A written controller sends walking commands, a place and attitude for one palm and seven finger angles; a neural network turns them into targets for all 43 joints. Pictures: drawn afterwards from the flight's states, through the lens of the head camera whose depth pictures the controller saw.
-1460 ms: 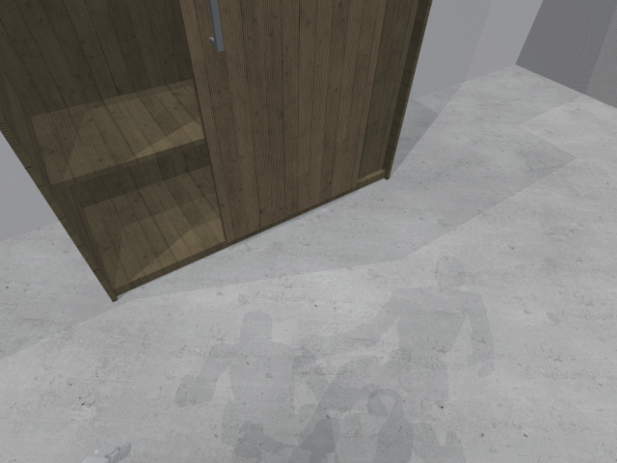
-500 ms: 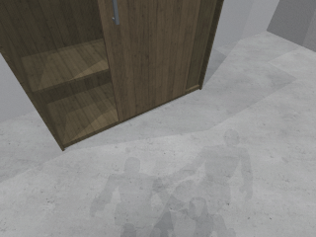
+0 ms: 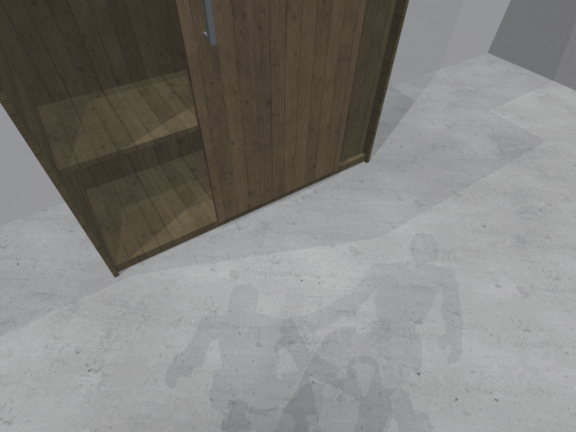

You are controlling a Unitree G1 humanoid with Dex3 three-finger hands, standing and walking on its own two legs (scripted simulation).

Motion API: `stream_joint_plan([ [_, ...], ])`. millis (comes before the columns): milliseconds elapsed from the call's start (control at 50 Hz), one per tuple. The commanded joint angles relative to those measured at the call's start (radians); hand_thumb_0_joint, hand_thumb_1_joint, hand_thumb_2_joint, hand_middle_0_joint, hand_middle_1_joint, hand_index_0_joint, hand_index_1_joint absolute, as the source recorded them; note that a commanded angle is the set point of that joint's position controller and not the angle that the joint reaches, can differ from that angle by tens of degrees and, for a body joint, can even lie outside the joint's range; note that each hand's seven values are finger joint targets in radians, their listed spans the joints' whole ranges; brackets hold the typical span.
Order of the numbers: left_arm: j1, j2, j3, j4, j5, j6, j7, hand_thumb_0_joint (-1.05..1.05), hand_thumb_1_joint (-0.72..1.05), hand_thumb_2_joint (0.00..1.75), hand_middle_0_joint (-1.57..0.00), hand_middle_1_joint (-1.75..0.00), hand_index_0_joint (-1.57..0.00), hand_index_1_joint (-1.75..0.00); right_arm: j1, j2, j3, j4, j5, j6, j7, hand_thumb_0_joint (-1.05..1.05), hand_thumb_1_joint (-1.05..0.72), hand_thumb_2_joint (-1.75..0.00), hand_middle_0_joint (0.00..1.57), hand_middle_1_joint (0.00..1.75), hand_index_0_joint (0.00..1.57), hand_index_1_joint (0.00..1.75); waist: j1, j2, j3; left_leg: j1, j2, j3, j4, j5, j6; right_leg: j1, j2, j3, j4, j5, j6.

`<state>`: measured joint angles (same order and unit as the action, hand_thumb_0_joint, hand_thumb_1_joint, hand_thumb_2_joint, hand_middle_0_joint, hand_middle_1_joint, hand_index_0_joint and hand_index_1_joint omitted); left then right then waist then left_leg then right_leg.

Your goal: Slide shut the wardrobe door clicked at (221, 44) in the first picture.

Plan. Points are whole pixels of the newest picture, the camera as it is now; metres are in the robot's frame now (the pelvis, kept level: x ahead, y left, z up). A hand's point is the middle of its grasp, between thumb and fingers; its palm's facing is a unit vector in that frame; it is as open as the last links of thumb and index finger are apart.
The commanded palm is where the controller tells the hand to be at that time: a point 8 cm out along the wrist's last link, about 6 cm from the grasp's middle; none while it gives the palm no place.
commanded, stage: walk to a spot facing it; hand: right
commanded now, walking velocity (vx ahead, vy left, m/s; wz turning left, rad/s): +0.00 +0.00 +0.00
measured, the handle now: out of the picture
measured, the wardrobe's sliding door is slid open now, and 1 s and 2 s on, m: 0.46 0.46 0.46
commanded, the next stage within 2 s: turn to face it in 0.88 s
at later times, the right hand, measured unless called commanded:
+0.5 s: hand out of the picture +0.01 -0.23 -0.20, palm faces +0.10 +0.98 -0.15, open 7.4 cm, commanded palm none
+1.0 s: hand (417, 308) +0.41 -0.25 -0.19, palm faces +0.10 +0.98 -0.15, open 7.4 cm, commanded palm none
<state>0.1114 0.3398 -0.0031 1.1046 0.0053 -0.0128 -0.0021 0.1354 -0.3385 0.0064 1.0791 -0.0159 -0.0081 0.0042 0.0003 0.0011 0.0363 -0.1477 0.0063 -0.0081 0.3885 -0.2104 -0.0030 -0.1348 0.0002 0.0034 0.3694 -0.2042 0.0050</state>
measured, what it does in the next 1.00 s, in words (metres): walks ahead: left foot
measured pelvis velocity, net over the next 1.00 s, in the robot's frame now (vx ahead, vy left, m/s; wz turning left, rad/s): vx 0.31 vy -0.07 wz -0.10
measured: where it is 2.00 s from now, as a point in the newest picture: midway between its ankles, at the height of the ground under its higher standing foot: (328, 380)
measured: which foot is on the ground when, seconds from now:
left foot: down 0.00-0.44, up 0.46-0.94, down 0.96-1.00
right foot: down 0.00-0.94, up 0.96-1.00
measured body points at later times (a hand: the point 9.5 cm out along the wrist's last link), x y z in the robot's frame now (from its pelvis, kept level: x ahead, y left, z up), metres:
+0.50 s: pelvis +0.08 -0.06 -0.02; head +0.08 -0.09 +0.43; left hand +0.09 +0.19 -0.16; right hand +0.01 -0.29 -0.19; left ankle +0.00 +0.10 -0.71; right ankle +0.06 -0.13 -0.75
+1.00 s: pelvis +0.31 -0.07 -0.03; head +0.33 -0.07 +0.41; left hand +0.21 +0.13 -0.18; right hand +0.40 -0.30 -0.18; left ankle +0.41 -0.01 -0.75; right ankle +0.10 -0.14 -0.68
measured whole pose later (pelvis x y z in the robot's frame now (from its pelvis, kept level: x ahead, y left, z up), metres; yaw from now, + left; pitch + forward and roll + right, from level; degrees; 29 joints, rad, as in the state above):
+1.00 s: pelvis +0.31 -0.07 -0.03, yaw -6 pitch -2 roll +1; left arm 0.48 0.09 0.03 1.20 0.00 -0.06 0.03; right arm 0.12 -0.14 -0.05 0.98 -0.03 -0.08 0.01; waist 0.03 -0.01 0.08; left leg -0.42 -0.01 0.15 0.67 -0.21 0.10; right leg -0.06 0.01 -0.05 0.98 -0.52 -0.05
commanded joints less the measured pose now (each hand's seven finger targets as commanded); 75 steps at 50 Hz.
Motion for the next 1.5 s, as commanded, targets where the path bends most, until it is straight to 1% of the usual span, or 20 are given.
stream_joint_plan([
  [0,-0.039,0.208,0.038,-0.062,0.003,-0.024,0.016,0.0,0.9,0.9,-0.2,-0.3,-0.2,-0.3,-0.035,-0.207,-0.04,-0.062,0.006,-0.02,-0.015,0.0,-0.9,-0.9,0.2,0.3,0.2,0.3,-0.003,-0.005,-0.084,0.021,0.112,-0.098,-0.061,0.163,0.035,0.022,-0.121,0.095,-0.059,0.167,-0.03],
  [80,-0.008,0.129,0.02,-0.042,0.006,-0.015,0.013,0.0,0.9,0.9,-0.2,-0.3,-0.2,-0.3,0.001,-0.129,-0.025,-0.041,0.007,-0.012,-0.019,0.0,-0.9,-0.9,0.2,0.3,0.2,0.3,-0.002,0.006,-0.1,0.034,0.115,-0.086,-0.061,0.126,0.023,0.026,-0.117,0.083,-0.05,0.136,-0.02],
  [160,0.054,0.071,0.013,-0.04,0.019,0.009,0.002,0.0,0.9,0.9,-0.2,-0.3,-0.2,-0.3,0.096,-0.111,-0.032,-0.027,-0.007,0.011,-0.008,0.0,-0.9,-0.9,0.2,0.3,0.2,0.3,-0.023,0.068,0.013,0.0,0.123,-0.145,-0.101,-0.363,0.042,-0.16,-0.056,0.069,0.015,-0.274,-0.027],
  [260,0.039,0.042,0.032,-0.107,0.017,-0.002,-0.008,0.0,0.9,0.9,-0.2,-0.3,-0.2,-0.3,0.209,-0.15,-0.071,-0.042,-0.012,-0.014,-0.012,0.0,-0.9,-0.9,0.2,0.3,0.2,0.3,-0.049,0.175,0.115,0.039,0.338,-0.36,-0.255,-0.466,0.19,-0.409,-0.052,-0.013,0.404,-0.273,-0.022],
  [380,0.303,-0.033,0.041,-0.043,0.008,-0.028,-0.012,0.0,0.9,0.9,-0.2,-0.3,-0.2,-0.3,0.163,-0.061,-0.068,-0.057,-0.005,-0.025,-0.007,0.0,-0.9,-0.9,0.2,0.3,0.2,0.3,0.068,0.04,0.058,-0.218,0.185,0.002,0.004,-0.287,0.097,0.047,-0.019,-0.101,0.113,-0.106,-0.026],
  [420,0.518,0.115,0.09,0.007,0.023,-0.04,0.008,0.0,0.9,0.9,-0.2,-0.3,-0.2,-0.3,0.134,0.051,-0.046,-0.11,0.003,-0.023,0.005,0.0,-0.9,-0.9,0.2,0.3,0.2,0.3,0.132,-0.371,0.039,-0.521,-0.005,0.155,0.561,-0.372,0.006,0.189,-0.347,0.486,-0.205,-0.48,-0.158],
  [440,0.52,0.106,0.083,0.006,0.019,-0.037,0.015,0.0,0.9,0.9,-0.2,-0.3,-0.2,-0.3,0.075,0.036,-0.051,-0.137,-0.01,-0.031,-0.003,0.0,-0.9,-0.9,0.2,0.3,0.2,0.3,0.121,-0.258,0.085,-0.582,0.028,0.04,0.703,-0.352,0.03,0.145,-0.393,0.573,-0.254,-0.462,-0.202],
  [500,0.404,-0.024,0.049,-0.019,0.01,-0.064,0.025,0.0,0.9,0.9,-0.2,-0.3,-0.2,-0.3,0.09,0.056,-0.059,-0.083,-0.014,-0.042,0.01,0.0,-0.9,-0.9,0.2,0.3,0.2,0.3,0.051,-0.027,0.118,-0.569,0.118,-0.002,0.796,-0.117,0.028,0.068,-0.317,0.371,-0.218,-0.086,-0.186],
  [580,0.432,-0.08,0.039,0.014,0.003,-0.093,0.039,0.0,0.9,0.9,-0.2,-0.3,-0.2,-0.3,0.155,0.104,-0.055,-0.055,-0.014,-0.028,0.014,0.0,-0.9,-0.9,0.2,0.3,0.2,0.3,0.013,-0.076,0.042,-0.542,0.106,0.048,0.758,-0.036,-0.003,0.16,-0.237,0.138,-0.169,0.348,-0.162],
  [800,0.497,-0.116,0.041,0.073,0.008,-0.085,0.054,0.0,0.9,0.9,-0.2,-0.3,-0.2,-0.3,-0.081,0.15,-0.06,-0.137,0.0,-0.032,0.017,0.0,-0.9,-0.9,0.2,0.3,0.2,0.3,0.041,-0.121,0.149,-0.438,0.027,0.155,0.313,0.092,0.043,0.171,-0.201,-0.014,-0.157,0.669,-0.13],
  [880,0.44,-0.062,0.059,0.062,0.007,-0.079,0.057,0.0,0.9,0.9,-0.2,-0.3,-0.2,-0.3,0.165,0.103,-0.079,-0.076,-0.012,-0.045,0.002,0.0,-0.9,-0.9,0.2,0.3,0.2,0.3,-0.075,-0.11,0.02,-0.132,-0.036,0.159,0.228,0.037,0.102,0.175,-0.221,-0.036,0.168,0.958,-0.112],
  [900,0.411,-0.058,0.06,0.049,0.003,-0.078,0.052,0.0,0.9,0.9,-0.2,-0.3,-0.2,-0.3,0.306,0.071,-0.092,-0.037,-0.019,-0.054,-0.002,0.0,-0.9,-0.9,0.2,0.3,0.2,0.3,-0.138,-0.075,-0.05,0.072,-0.023,0.133,0.158,0.095,0.119,0.074,-0.187,-0.056,0.374,0.845,-0.089],
  [940,0.503,-0.141,0.049,0.015,-0.014,-0.083,0.037,0.0,0.9,0.9,-0.2,-0.3,-0.2,-0.3,0.444,-0.077,-0.126,0.0,-0.01,-0.065,-0.019,0.0,-0.9,-0.9,0.2,0.3,0.2,0.3,-0.109,0.225,-0.254,0.402,0.459,-0.59,-0.012,0.301,0.328,-0.364,0.059,-0.053,1.063,-0.332,-0.034],
  [960,0.431,-0.12,0.061,0.007,-0.01,-0.073,0.037,0.0,0.9,0.9,-0.2,-0.3,-0.2,-0.3,0.355,-0.054,-0.123,-0.028,0.008,-0.057,-0.023,0.0,-0.9,-0.9,0.2,0.3,0.2,0.3,-0.099,0.082,-0.151,0.27,0.446,-0.531,-0.09,0.184,0.334,-0.396,-0.01,0.048,1.1,-0.304,-0.059],
  [1020,0.307,-0.166,0.052,-0.027,0.012,-0.045,0.026,0.0,0.9,0.9,-0.2,-0.3,-0.2,-0.3,0.163,0.082,-0.079,-0.066,0.004,-0.063,-0.031,0.0,-0.9,-0.9,0.2,0.3,0.2,0.3,-0.003,-0.016,0.059,-0.14,0.319,-0.26,-0.132,0.264,0.265,-0.358,-0.117,0.02,0.967,-0.172,-0.028],
  [1080,0.329,-0.189,0.043,-0.042,0.015,-0.01,0.028,0.0,0.9,0.9,-0.2,-0.3,-0.2,-0.3,0.13,0.089,-0.069,-0.082,-0.01,-0.063,-0.033,0.0,-0.9,-0.9,0.2,0.3,0.2,0.3,0.058,0.054,0.041,-0.284,0.235,-0.089,-0.123,0.466,0.217,-0.249,-0.124,-0.028,0.737,-0.187,0.014],
  [1300,0.111,-0.093,0.061,-0.163,0.004,-0.015,0.04,0.0,0.9,0.9,-0.2,-0.3,-0.2,-0.3,0.16,-0.001,-0.12,-0.115,-0.003,-0.002,-0.017,0.0,-0.9,-0.9,0.2,0.3,0.2,0.3,0.01,0.127,-0.083,-0.138,0.154,-0.226,0.067,0.37,0.142,-0.087,-0.054,-0.071,0.187,-0.018,0.068],
  [1320,0.154,-0.062,0.068,-0.154,0.004,-0.022,0.044,0.0,0.9,0.9,-0.2,-0.3,-0.2,-0.3,0.153,0.019,-0.118,-0.124,0.0,0.003,-0.018,0.0,-0.9,-0.9,0.2,0.3,0.2,0.3,0.027,0.063,-0.102,-0.185,0.11,-0.194,0.137,0.278,0.103,0.028,-0.097,-0.048,0.076,0.075,0.061],
  [1360,0.212,0.078,0.09,-0.163,0.015,-0.021,0.046,0.0,0.9,0.9,-0.2,-0.3,-0.2,-0.3,0.195,0.089,-0.108,-0.15,0.011,0.009,-0.01,0.0,-0.9,-0.9,0.2,0.3,0.2,0.3,0.035,-0.322,-0.147,-0.423,-0.06,0.016,0.547,-0.43,-0.011,0.185,-0.501,0.296,-0.032,0.469,-0.123],
  [1480,0.062,-0.026,0.066,-0.217,0.018,-0.014,0.048,0.0,0.9,0.9,-0.2,-0.3,-0.2,-0.3,0.185,0.07,-0.126,-0.14,-0.008,0.047,0.009,0.0,-0.9,-0.9,0.2,0.3,0.2,0.3,-0.024,-0.162,-0.038,-0.404,0.041,0.013,0.831,-0.205,-0.045,-0.038,-0.341,-0.019,-0.066,0.299,-0.108],
])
